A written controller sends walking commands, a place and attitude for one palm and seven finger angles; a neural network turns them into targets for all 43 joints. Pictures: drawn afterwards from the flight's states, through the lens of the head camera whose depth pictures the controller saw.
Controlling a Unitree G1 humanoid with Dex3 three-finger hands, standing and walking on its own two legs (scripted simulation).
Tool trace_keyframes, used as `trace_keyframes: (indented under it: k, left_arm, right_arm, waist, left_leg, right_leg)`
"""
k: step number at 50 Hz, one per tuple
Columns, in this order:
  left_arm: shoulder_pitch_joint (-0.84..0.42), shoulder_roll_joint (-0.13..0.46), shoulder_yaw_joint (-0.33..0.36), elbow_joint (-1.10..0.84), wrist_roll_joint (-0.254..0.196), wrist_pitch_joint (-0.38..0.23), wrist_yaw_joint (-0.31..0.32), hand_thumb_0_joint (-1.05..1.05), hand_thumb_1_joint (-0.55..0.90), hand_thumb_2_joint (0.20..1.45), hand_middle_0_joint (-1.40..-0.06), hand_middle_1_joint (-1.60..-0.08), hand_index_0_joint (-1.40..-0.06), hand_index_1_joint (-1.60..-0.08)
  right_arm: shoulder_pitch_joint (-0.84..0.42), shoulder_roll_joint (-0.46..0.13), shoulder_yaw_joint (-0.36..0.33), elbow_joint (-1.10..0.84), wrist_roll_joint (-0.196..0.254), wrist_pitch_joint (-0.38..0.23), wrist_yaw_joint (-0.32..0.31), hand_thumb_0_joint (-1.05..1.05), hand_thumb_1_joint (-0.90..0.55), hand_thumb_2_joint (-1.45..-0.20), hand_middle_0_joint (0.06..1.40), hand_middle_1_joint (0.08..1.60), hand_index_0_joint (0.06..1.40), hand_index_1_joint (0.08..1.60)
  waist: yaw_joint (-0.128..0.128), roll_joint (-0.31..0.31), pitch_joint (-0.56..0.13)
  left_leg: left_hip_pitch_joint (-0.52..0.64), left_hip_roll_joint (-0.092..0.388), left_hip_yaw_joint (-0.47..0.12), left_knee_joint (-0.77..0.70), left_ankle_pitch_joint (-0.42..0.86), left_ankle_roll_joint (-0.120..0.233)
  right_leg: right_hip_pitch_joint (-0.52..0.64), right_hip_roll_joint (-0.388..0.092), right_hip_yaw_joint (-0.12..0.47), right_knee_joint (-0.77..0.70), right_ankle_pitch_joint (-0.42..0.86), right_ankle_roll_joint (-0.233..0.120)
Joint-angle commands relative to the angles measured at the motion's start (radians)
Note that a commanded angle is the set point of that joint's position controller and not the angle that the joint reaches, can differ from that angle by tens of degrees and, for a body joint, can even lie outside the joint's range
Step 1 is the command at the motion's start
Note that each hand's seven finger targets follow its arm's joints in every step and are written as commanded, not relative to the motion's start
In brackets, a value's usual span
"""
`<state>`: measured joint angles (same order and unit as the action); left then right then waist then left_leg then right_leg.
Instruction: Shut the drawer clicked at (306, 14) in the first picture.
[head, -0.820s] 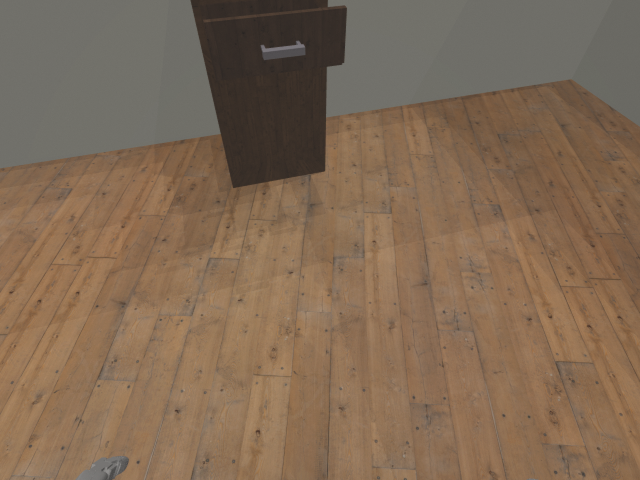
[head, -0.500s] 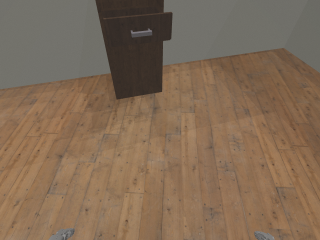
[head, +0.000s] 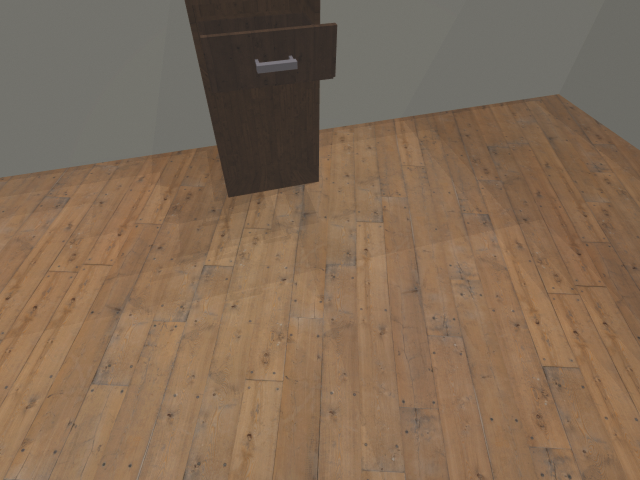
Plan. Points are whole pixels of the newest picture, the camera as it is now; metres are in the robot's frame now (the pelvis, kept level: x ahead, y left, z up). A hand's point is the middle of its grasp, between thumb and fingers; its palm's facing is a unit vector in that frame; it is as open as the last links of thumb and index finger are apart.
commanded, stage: stand and wait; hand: left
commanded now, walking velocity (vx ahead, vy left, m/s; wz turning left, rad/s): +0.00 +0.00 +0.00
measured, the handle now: (275, 63) +1.22 +0.21 -0.03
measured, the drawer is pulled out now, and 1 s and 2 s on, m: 0.27 0.27 0.27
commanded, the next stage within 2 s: look at it before walking up in 0.02 s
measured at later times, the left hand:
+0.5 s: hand out of the picture +0.06 +0.25 -0.16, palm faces -0.03 -0.94 -0.33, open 7.4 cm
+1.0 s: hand out of the picture +0.04 +0.21 -0.18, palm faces -0.08 -0.97 -0.23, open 7.4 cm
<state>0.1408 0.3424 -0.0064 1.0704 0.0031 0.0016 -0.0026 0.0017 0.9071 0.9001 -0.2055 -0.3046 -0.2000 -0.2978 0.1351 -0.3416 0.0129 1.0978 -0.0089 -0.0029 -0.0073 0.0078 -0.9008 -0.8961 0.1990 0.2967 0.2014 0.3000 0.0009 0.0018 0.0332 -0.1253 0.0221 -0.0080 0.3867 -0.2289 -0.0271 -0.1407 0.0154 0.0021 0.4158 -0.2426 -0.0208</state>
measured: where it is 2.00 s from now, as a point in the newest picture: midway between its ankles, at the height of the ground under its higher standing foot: (340, 444)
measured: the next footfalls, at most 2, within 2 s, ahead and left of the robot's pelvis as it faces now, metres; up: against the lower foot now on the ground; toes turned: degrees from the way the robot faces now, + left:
left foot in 1.42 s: +0.35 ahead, +0.10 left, +0.00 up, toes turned -6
right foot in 1.90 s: +0.42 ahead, -0.19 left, +0.00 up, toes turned -31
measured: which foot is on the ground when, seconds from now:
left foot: down 0.00-1.00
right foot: down 0.00-1.00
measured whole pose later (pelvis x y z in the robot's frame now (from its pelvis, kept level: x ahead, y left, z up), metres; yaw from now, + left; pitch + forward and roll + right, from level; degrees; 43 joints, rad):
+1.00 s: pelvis +0.02 +0.00 -0.01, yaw -6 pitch -1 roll +1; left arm 0.33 0.24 0.02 1.06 0.02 0.02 -0.03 0.00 0.91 0.90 -0.20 -0.30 -0.20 -0.30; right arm 0.26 -0.24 -0.01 1.08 -0.02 -0.02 0.00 0.00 -0.90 -0.90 0.20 0.30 0.20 0.30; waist 0.02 -0.01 0.00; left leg -0.15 0.05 0.10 0.53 -0.36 -0.02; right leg -0.25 0.01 0.03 0.63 -0.40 -0.03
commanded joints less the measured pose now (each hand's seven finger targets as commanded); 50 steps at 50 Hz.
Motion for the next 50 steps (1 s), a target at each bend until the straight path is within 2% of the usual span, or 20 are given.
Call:
trace_keyframes:
  k: [1, 17, 19, 36, 37, 38, 39, 40, 42, 44, 45, 46, 47, 48, 49, 50]
  left_arm:
    - [-0.052, 0.211, 0.043, -0.064, 0.004, -0.028, 0.015, 0.000, 0.900, 0.900, -0.200, -0.300, -0.200, -0.300]
    - [-0.052, 0.203, 0.040, -0.058, 0.007, -0.027, 0.012, 0.000, 0.900, 0.900, -0.200, -0.300, -0.200, -0.300]
    - [-0.049, 0.201, 0.040, -0.057, 0.008, -0.026, 0.013, 0.000, 0.900, 0.900, -0.200, -0.300, -0.200, -0.300]
    - [-0.035, 0.199, 0.037, -0.045, 0.008, -0.028, 0.014, 0.000, 0.900, 0.900, -0.200, -0.300, -0.200, -0.300]
    - [0.003, 0.126, 0.023, -0.027, 0.006, -0.019, 0.016, 0.000, 0.900, 0.900, -0.200, -0.300, -0.200, -0.300]
    - [0.040, 0.078, 0.012, -0.013, 0.009, -0.006, 0.016, 0.000, 0.900, 0.900, -0.200, -0.300, -0.200, -0.300]
    - [0.063, 0.075, 0.015, -0.012, 0.013, 0.002, 0.013, 0.000, 0.900, 0.900, -0.200, -0.300, -0.200, -0.300]
    - [0.072, 0.078, 0.020, -0.018, 0.016, 0.009, 0.007, 0.000, 0.900, 0.900, -0.200, -0.300, -0.200, -0.300]
    - [0.093, 0.076, 0.031, -0.038, 0.020, 0.014, -0.005, 0.000, 0.900, 0.900, -0.200, -0.300, -0.200, -0.300]
    - [0.117, 0.056, 0.040, -0.060, 0.021, 0.007, -0.013, 0.000, 0.900, 0.900, -0.200, -0.300, -0.200, -0.300]
    - [0.128, 0.037, 0.044, -0.071, 0.021, 0.002, -0.017, 0.000, 0.900, 0.900, -0.200, -0.300, -0.200, -0.300]
    - [0.133, 0.012, 0.046, -0.083, 0.021, -0.005, -0.020, 0.000, 0.900, 0.900, -0.200, -0.300, -0.200, -0.300]
    - [0.135, -0.011, 0.048, -0.092, 0.021, -0.012, -0.023, 0.000, 0.900, 0.900, -0.200, -0.300, -0.200, -0.300]
    - [0.130, -0.026, 0.051, -0.100, 0.022, -0.017, -0.026, 0.000, 0.900, 0.900, -0.200, -0.300, -0.200, -0.300]
    - [0.137, -0.030, 0.054, -0.101, 0.021, -0.022, -0.027, 0.000, 0.900, 0.900, -0.200, -0.300, -0.200, -0.300]
    - [0.195, -0.045, 0.057, -0.084, 0.022, -0.029, -0.027, 0.000, 0.900, 0.900, -0.200, -0.300, -0.200, -0.300]
  right_arm:
    - [-0.054, -0.192, -0.043, -0.068, -0.002, -0.027, -0.011, 0.000, -0.900, -0.900, 0.200, 0.300, 0.200, 0.300]
    - [-0.048, -0.194, -0.044, -0.056, -0.001, -0.030, -0.007, 0.000, -0.900, -0.900, 0.200, 0.300, 0.200, 0.300]
    - [-0.047, -0.195, -0.045, -0.055, -0.001, -0.031, -0.007, 0.000, -0.900, -0.900, 0.200, 0.300, 0.200, 0.300]
    - [-0.047, -0.197, -0.046, -0.045, 0.001, -0.032, -0.006, 0.000, -0.900, -0.900, 0.200, 0.300, 0.200, 0.300]
    - [-0.019, -0.124, -0.029, -0.028, -0.003, -0.025, -0.004, 0.000, -0.900, -0.900, 0.200, 0.300, 0.200, 0.300]
    - [0.021, -0.073, -0.019, -0.017, -0.008, -0.015, -0.002, 0.000, -0.900, -0.900, 0.200, 0.300, 0.200, 0.300]
    - [0.049, -0.068, -0.021, -0.012, -0.011, -0.008, 0.000, 0.000, -0.900, -0.900, 0.200, 0.300, 0.200, 0.300]
    - [0.052, -0.076, -0.028, -0.016, -0.014, -0.004, 0.001, 0.000, -0.900, -0.900, 0.200, 0.300, 0.200, 0.300]
    - [0.069, -0.093, -0.041, -0.033, -0.017, -0.002, 0.001, 0.000, -0.900, -0.900, 0.200, 0.300, 0.200, 0.300]
    - [0.104, -0.103, -0.055, -0.046, -0.015, -0.009, -0.001, 0.000, -0.900, -0.900, 0.200, 0.300, 0.200, 0.300]
    - [0.127, -0.110, -0.063, -0.052, -0.015, -0.014, -0.003, 0.000, -0.900, -0.900, 0.200, 0.300, 0.200, 0.300]
    - [0.151, -0.120, -0.072, -0.054, -0.014, -0.020, -0.005, 0.000, -0.900, -0.900, 0.200, 0.300, 0.200, 0.300]
    - [0.160, -0.129, -0.080, -0.058, -0.011, -0.027, -0.006, 0.000, -0.900, -0.900, 0.200, 0.300, 0.200, 0.300]
    - [0.165, -0.118, -0.085, -0.063, -0.011, -0.033, -0.006, 0.000, -0.900, -0.900, 0.200, 0.300, 0.200, 0.300]
    - [0.167, -0.103, -0.085, -0.063, -0.010, -0.035, -0.005, 0.000, -0.900, -0.900, 0.200, 0.300, 0.200, 0.300]
    - [0.150, -0.085, -0.081, -0.067, -0.011, -0.037, -0.006, 0.000, -0.900, -0.900, 0.200, 0.300, 0.200, 0.300]
  waist:
    - [0.000, -0.011, -0.064]
    - [-0.001, -0.008, -0.046]
    - [-0.001, 0.008, -0.051]
    - [-0.001, -0.004, -0.058]
    - [-0.001, 0.001, -0.077]
    - [-0.001, 0.000, -0.069]
    - [0.001, -0.007, -0.047]
    - [0.002, -0.007, 0.015]
    - [0.003, 0.010, 0.094]
    - [-0.005, 0.047, 0.097]
    - [-0.009, 0.073, 0.095]
    - [-0.017, 0.109, 0.083]
    - [-0.014, 0.156, 0.072]
    - [-0.016, 0.171, 0.074]
    - [-0.008, 0.146, 0.081]
    - [0.025, 0.107, 0.071]
  left_leg:
    - [-0.001, 0.091, -0.071, -0.051, 0.145, 0.048]
    - [-0.008, 0.096, -0.083, -0.077, 0.107, 0.051]
    - [-0.006, 0.098, -0.086, -0.079, 0.116, 0.052]
    - [0.004, 0.100, -0.087, -0.083, 0.128, 0.053]
    - [0.016, 0.100, -0.067, -0.075, 0.086, 0.043]
    - [0.014, 0.094, -0.051, -0.061, -0.007, 0.035]
    - [-0.009, 0.093, -0.045, -0.059, -0.143, 0.040]
    - [-0.051, 0.092, -0.048, -0.066, -0.268, 0.046]
    - [-0.104, 0.108, -0.064, -0.074, -0.398, 0.062]
    - [-0.077, 0.150, -0.107, -0.073, -0.422, 0.095]
    - [-0.057, 0.184, -0.143, -0.093, -0.439, 0.117]
    - [-0.025, 0.231, -0.193, -0.121, -0.433, 0.143]
    - [-0.004, 0.281, -0.214, -0.133, -0.394, 0.168]
    - [0.008, 0.296, -0.197, -0.119, -0.308, 0.181]
    - [-0.022, 0.296, -0.161, -0.084, -0.245, 0.178]
    - [-0.073, 0.262, -0.096, 0.017, -0.152, 0.152]
  right_leg:
    - [-0.001, -0.137, 0.118, -0.090, 0.168, -0.021]
    - [-0.030, -0.127, 0.120, -0.110, 0.087, -0.012]
    - [-0.026, -0.126, 0.118, -0.104, 0.099, -0.012]
    - [-0.022, -0.128, 0.114, -0.104, 0.124, -0.008]
    - [-0.019, -0.125, 0.114, -0.103, 0.075, 0.001]
    - [-0.038, -0.115, 0.114, -0.089, -0.034, 0.003]
    - [-0.065, -0.103, 0.126, -0.086, -0.162, -0.003]
    - [-0.115, -0.091, 0.138, -0.087, -0.261, -0.010]
    - [-0.192, -0.063, 0.148, -0.054, -0.343, -0.023]
    - [-0.244, -0.029, 0.130, 0.041, -0.310, -0.035]
    - [-0.276, -0.006, 0.101, 0.107, -0.284, -0.032]
    - [-0.304, 0.017, 0.052, 0.194, -0.228, -0.025]
    - [-0.317, 0.016, -0.005, 0.252, -0.179, -0.015]
    - [-0.320, -0.002, -0.029, 0.263, -0.179, -0.008]
    - [-0.281, -0.013, -0.035, 0.241, -0.185, -0.008]
    - [-0.179, -0.015, -0.040, 0.152, -0.138, -0.014]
